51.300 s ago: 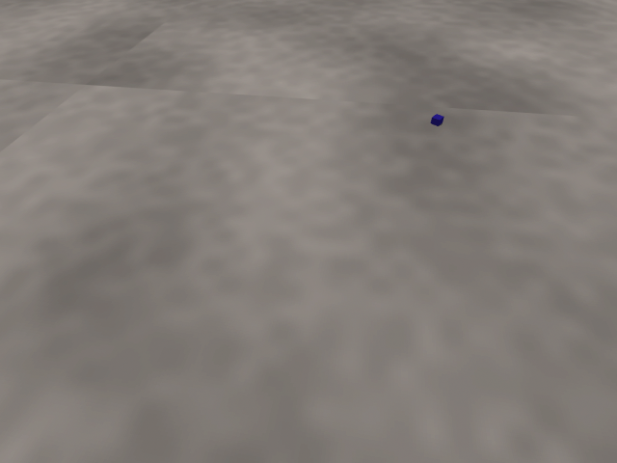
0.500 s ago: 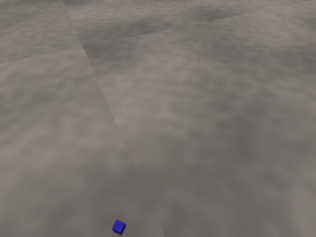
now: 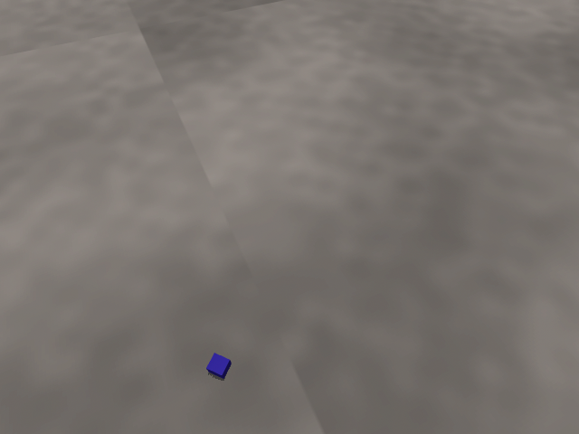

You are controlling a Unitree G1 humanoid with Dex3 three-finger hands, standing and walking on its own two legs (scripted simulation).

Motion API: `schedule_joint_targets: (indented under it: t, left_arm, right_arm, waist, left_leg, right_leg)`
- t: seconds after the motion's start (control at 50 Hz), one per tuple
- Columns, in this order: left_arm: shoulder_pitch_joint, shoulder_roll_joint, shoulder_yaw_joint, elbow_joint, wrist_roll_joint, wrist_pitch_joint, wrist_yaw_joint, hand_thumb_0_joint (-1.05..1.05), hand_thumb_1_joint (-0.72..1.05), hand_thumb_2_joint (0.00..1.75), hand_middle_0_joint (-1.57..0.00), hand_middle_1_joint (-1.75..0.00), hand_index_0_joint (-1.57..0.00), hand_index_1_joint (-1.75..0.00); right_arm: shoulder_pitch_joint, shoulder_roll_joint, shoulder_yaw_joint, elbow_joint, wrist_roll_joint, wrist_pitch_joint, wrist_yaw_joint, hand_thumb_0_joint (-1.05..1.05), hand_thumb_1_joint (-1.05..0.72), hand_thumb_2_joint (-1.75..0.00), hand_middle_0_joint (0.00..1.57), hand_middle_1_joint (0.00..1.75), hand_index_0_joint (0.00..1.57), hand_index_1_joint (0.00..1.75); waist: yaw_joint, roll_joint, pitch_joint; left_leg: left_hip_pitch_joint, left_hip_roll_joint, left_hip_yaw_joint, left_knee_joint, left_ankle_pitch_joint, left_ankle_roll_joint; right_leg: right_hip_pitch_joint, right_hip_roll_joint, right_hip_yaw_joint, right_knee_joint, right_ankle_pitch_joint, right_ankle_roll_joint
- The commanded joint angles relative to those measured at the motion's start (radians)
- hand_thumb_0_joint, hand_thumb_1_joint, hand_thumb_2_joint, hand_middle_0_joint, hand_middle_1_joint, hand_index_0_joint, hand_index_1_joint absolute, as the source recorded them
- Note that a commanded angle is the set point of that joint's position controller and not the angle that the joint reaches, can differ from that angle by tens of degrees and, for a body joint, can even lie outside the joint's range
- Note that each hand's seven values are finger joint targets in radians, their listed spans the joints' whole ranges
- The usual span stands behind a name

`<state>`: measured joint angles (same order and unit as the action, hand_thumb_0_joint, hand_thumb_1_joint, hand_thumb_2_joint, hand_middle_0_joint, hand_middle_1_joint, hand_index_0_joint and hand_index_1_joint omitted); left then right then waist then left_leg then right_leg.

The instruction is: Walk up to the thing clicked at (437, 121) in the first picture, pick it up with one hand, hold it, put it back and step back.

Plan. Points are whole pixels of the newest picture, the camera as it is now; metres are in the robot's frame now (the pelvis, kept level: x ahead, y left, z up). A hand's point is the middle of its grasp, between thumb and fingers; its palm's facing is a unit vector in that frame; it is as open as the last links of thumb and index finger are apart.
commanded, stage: step back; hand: left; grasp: from above
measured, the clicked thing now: (219, 365) +0.44 +0.26 -0.75
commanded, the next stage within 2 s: none
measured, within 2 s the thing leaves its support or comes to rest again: neither
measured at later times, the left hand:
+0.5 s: hand out of the picture +0.04 +0.29 -0.16, palm faces -0.12 -0.91 -0.39, open 7.4 cm
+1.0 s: hand out of the picture -0.09 +0.29 -0.15, palm faces -0.04 -0.93 -0.38, open 7.4 cm
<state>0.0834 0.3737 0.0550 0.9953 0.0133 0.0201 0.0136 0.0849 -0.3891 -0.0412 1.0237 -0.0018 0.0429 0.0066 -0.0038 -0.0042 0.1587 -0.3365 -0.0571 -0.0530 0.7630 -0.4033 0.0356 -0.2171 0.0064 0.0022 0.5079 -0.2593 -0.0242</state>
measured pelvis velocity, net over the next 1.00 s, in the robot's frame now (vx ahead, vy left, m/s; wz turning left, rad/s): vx -0.24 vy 0.03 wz -0.02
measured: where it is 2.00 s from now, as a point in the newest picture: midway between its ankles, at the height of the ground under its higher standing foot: outside the picture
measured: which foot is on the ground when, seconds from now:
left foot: up 0.00-0.08, down 0.10-0.58, up 0.60-0.88, down 0.90-1.00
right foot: down 0.00-0.10, up 0.12-0.54, down 0.56-0.92, up 0.94-1.00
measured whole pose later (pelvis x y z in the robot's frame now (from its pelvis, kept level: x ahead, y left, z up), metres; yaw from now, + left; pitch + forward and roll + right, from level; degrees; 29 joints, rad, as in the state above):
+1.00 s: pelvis -0.24 +0.03 -0.01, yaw -1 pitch -3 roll +0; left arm 0.11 0.39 0.07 0.79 0.02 0.07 0.01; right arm 0.18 -0.38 -0.04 0.89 -0.03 0.02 0.00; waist -0.02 -0.03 0.18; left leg -0.26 -0.03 -0.04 0.64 -0.32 0.03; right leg -0.47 0.07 0.11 0.99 -0.51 -0.02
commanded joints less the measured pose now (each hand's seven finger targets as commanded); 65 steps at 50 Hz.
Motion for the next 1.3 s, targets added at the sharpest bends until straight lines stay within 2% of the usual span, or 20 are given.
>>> schedule_joint_targets:
  t: [0.0, 0.06, 0.1, 0.24, 0.36, 0.48, 0.52, 0.54, 0.56, 0.58, 0.66, 0.76, 0.86, 0.9, 0.92, 0.98, 1.1, 1.22, 1.26, 1.28]
  left_arm:
    - [-0.071, 0.252, 0.056, -0.146, 0.017, -0.017, 0.023, 0.0, 0.9, 0.9, -0.2, -0.3, -0.2, -0.3]
    - [-0.061, 0.228, 0.049, -0.177, -0.003, 0.008, 0.014, 0.0, 0.9, 0.9, -0.2, -0.3, -0.2, -0.3]
    - [-0.012, 0.176, 0.041, -0.185, -0.006, 0.025, 0.024, 0.0, 0.9, 0.9, -0.2, -0.3, -0.2, -0.3]
    - [0.059, 0.21, 0.06, -0.17, 0.002, 0.028, 0.022, 0.0, 0.9, 0.9, -0.2, -0.3, -0.2, -0.3]
    - [0.032, 0.197, 0.072, -0.223, 0.003, 0.02, 0.012, 0.0, 0.9, 0.9, -0.2, -0.3, -0.2, -0.3]
    - [0.153, 0.173, 0.077, -0.198, 0.008, 0.01, -0.001, 0.0, 0.9, 0.9, -0.2, -0.3, -0.2, -0.3]
    - [0.231, 0.177, 0.083, -0.165, 0.018, 0.0, -0.002, 0.0, 0.9, 0.9, -0.2, -0.3, -0.2, -0.3]
    - [0.224, 0.233, 0.098, -0.18, 0.032, -0.005, -0.002, 0.0, 0.9, 0.9, -0.2, -0.3, -0.2, -0.3]
    - [0.172, 0.329, 0.12, -0.207, 0.018, -0.003, -0.006, 0.0, 0.9, 0.9, -0.2, -0.3, -0.2, -0.3]
    - [0.09, 0.381, 0.125, -0.252, 0.031, -0.009, -0.002, 0.0, 0.9, 0.9, -0.2, -0.3, -0.2, -0.3]
    - [-0.052, 0.248, 0.097, -0.295, 0.023, -0.01, 0.012, 0.0, 0.9, 0.9, -0.2, -0.3, -0.2, -0.3]
    - [0.087, 0.223, 0.088, -0.291, 0.03, -0.003, 0.018, 0.0, 0.9, 0.9, -0.2, -0.3, -0.2, -0.3]
    - [0.059, 0.227, 0.069, -0.316, 0.002, 0.022, 0.005, 0.0, 0.9, 0.9, -0.2, -0.3, -0.2, -0.3]
    - [0.031, 0.199, 0.07, -0.337, -0.005, 0.021, 0.012, 0.0, 0.9, 0.9, -0.2, -0.3, -0.2, -0.3]
    - [-0.03, 0.217, 0.083, -0.325, 0.014, 0.023, 0.023, 0.0, 0.9, 0.9, -0.2, -0.3, -0.2, -0.3]
    - [0.084, 0.201, 0.082, -0.27, -0.012, 0.027, 0.016, 0.0, 0.9, 0.9, -0.2, -0.3, -0.2, -0.3]
    - [0.074, 0.189, 0.084, -0.277, 0.007, 0.016, 0.003, 0.0, 0.9, 0.9, -0.2, -0.3, -0.2, -0.3]
    - [0.254, 0.171, 0.082, -0.179, 0.011, 0.001, -0.005, 0.0, 0.9, 0.9, -0.2, -0.3, -0.2, -0.3]
    - [0.226, 0.32, 0.119, -0.199, 0.037, -0.011, -0.004, 0.0, 0.9, 0.9, -0.2, -0.3, -0.2, -0.3]
    - [0.153, 0.414, 0.134, -0.242, 0.036, -0.006, -0.002, 0.0, 0.9, 0.9, -0.2, -0.3, -0.2, -0.3]
  right_arm:
    - [0.091, -0.168, -0.052, -0.087, 0.003, -0.013, -0.009, 0.0, -0.9, -0.9, 0.2, 0.3, 0.2, 0.3]
    - [0.115, -0.198, -0.066, -0.092, -0.026, -0.031, -0.011, 0.0, -0.9, -0.9, 0.2, 0.3, 0.2, 0.3]
    - [0.117, -0.3, -0.089, -0.124, -0.035, -0.042, -0.013, 0.0, -0.9, -0.9, 0.2, 0.3, 0.2, 0.3]
    - [0.051, -0.218, -0.076, -0.191, -0.02, -0.044, -0.046, 0.0, -0.9, -0.9, 0.2, 0.3, 0.2, 0.3]
    - [0.124, -0.241, -0.084, -0.213, -0.019, -0.046, -0.047, 0.0, -0.9, -0.9, 0.2, 0.3, 0.2, 0.3]
    - [0.051, -0.255, -0.079, -0.25, -0.019, -0.034, -0.038, 0.0, -0.9, -0.9, 0.2, 0.3, 0.2, 0.3]
    - [0.012, -0.248, -0.073, -0.253, -0.007, -0.023, -0.032, 0.0, -0.9, -0.9, 0.2, 0.3, 0.2, 0.3]
    - [0.021, -0.215, -0.061, -0.259, -0.002, -0.021, -0.03, 0.0, -0.9, -0.9, 0.2, 0.3, 0.2, 0.3]
    - [-0.016, -0.166, -0.054, -0.27, 0.005, -0.021, -0.031, 0.0, -0.9, -0.9, 0.2, 0.3, 0.2, 0.3]
    - [-0.005, -0.199, -0.07, -0.252, -0.002, -0.012, -0.039, 0.0, -0.9, -0.9, 0.2, 0.3, 0.2, 0.3]
    - [0.128, -0.196, -0.057, -0.195, 0.015, -0.021, -0.038, 0.0, -0.9, -0.9, 0.2, 0.3, 0.2, 0.3]
    - [0.092, -0.179, -0.046, -0.23, 0.002, -0.028, -0.038, 0.0, -0.9, -0.9, 0.2, 0.3, 0.2, 0.3]
    - [0.201, -0.187, -0.065, -0.189, -0.022, -0.048, -0.032, 0.0, -0.9, -0.9, 0.2, 0.3, 0.2, 0.3]
    - [0.11, -0.377, -0.104, -0.23, -0.033, -0.045, -0.018, 0.0, -0.9, -0.9, 0.2, 0.3, 0.2, 0.3]
    - [0.115, -0.369, -0.108, -0.228, -0.038, -0.051, -0.021, 0.0, -0.9, -0.9, 0.2, 0.3, 0.2, 0.3]
    - [0.014, -0.262, -0.073, -0.242, -0.033, -0.053, -0.036, 0.0, -0.9, -0.9, 0.2, 0.3, 0.2, 0.3]
    - [0.107, -0.241, -0.079, -0.253, -0.028, -0.046, -0.042, 0.0, -0.9, -0.9, 0.2, 0.3, 0.2, 0.3]
    - [0.015, -0.273, -0.08, -0.284, -0.015, -0.013, -0.034, 0.0, -0.9, -0.9, 0.2, 0.3, 0.2, 0.3]
    - [0.031, -0.17, -0.052, -0.309, 0.001, -0.01, -0.032, 0.0, -0.9, -0.9, 0.2, 0.3, 0.2, 0.3]
    - [-0.026, -0.19, -0.064, -0.317, -0.002, -0.007, -0.052, 0.0, -0.9, -0.9, 0.2, 0.3, 0.2, 0.3]
  waist:
    - [-0.019, -0.159, -0.183]
    - [-0.027, 0.023, -0.186]
    - [-0.021, 0.155, -0.212]
    - [0.001, 0.105, -0.207]
    - [-0.055, 0.117, -0.218]
    - [-0.007, 0.152, -0.283]
    - [0.038, 0.119, -0.273]
    - [0.031, -0.002, -0.236]
    - [0.044, -0.235, -0.159]
    - [0.05, -0.278, -0.12]
    - [-0.03, -0.153, -0.085]
    - [0.057, -0.17, -0.177]
    - [-0.005, -0.124, -0.232]
    - [-0.021, 0.263, -0.19]
    - [-0.063, 0.208, -0.156]
    - [0.036, 0.09, -0.151]
    - [-0.035, 0.15, -0.187]
    - [0.04, 0.205, -0.275]
    - [0.027, -0.169, -0.201]
    - [0.084, -0.301, -0.156]
  left_leg:
    - [0.02, 0.031, -0.012, 0.029, -0.062, 0.003]
    - [0.146, 0.117, -0.075, -0.347, 0.514, 0.024]
    - [0.256, 0.371, -0.331, -0.345, 0.979, 0.187]
    - [0.273, 0.295, -0.186, -0.305, 0.769, 0.187]
    - [0.36, 0.335, -0.211, -0.277, 0.757, 0.235]
    - [0.234, 0.313, -0.179, -0.24, 0.561, 0.183]
    - [0.074, 0.257, -0.12, -0.188, 0.429, 0.103]
    - [-0.085, 0.179, -0.086, -0.117, 0.251, 0.039]
    - [-0.178, -0.021, 0.016, 0.083, -0.068, -0.026]
    - [-0.118, -0.042, -0.06, 0.356, -0.226, -0.044]
    - [-0.099, -0.07, -0.093, 0.47, -0.063, -0.042]
    - [-0.15, -0.011, -0.03, 0.122, -0.139, -0.054]
    - [0.147, 0.057, 0.0, -0.371, 0.248, -0.01]
    - [0.117, 0.43, -0.444, -0.432, 0.497, 0.211]
    - [0.012, 0.48, -0.515, -0.444, 0.512, 0.287]
    - [0.089, 0.313, -0.211, -0.355, 0.594, 0.185]
    - [0.268, 0.318, -0.187, -0.279, 0.632, 0.238]
    - [0.112, 0.254, -0.124, -0.176, 0.475, 0.123]
    - [-0.269, -0.001, -0.057, 0.076, -0.017, -0.009]
    - [-0.204, -0.036, -0.086, 0.322, -0.23, -0.038]
  right_leg:
    - [0.038, -0.306, 0.22, -0.028, 0.571, -0.201]
    - [-0.009, -0.112, 0.09, 0.188, 0.324, -0.056]
    - [-0.214, 0.107, 0.112, 0.505, -0.39, 0.001]
    - [-0.278, 0.101, 0.189, 0.737, -0.246, 0.033]
    - [-0.281, 0.066, 0.156, 0.528, -0.284, 0.054]
    - [-0.072, 0.009, 0.051, 0.15, -0.169, 0.016]
    - [0.095, 0.005, 0.036, -0.05, 0.04, -0.023]
    - [0.134, -0.104, 0.223, -0.092, 0.044, -0.069]
    - [0.008, -0.305, 0.483, -0.195, 0.062, -0.209]
    - [-0.159, -0.44, 0.61, -0.228, 0.118, -0.327]
    - [-0.148, -0.22, 0.23, -0.121, 0.279, -0.185]
    - [0.183, -0.243, 0.243, -0.031, 0.445, -0.198]
    - [0.031, -0.183, 0.197, 0.112, 0.337, -0.094]
    - [-0.22, 0.079, 0.03, 0.409, -0.321, 0.008]
    - [-0.198, 0.074, 0.164, 0.612, -0.4, 0.01]
    - [-0.271, 0.105, 0.206, 0.774, -0.262, -0.005]
    - [-0.278, 0.061, 0.125, 0.54, -0.285, 0.057]
    - [0.067, 0.022, -0.011, -0.09, 0.002, 0.001]
    - [0.147, -0.242, 0.416, -0.144, 0.059, -0.097]
    - [-0.124, -0.44, 0.593, -0.203, 0.122, -0.282]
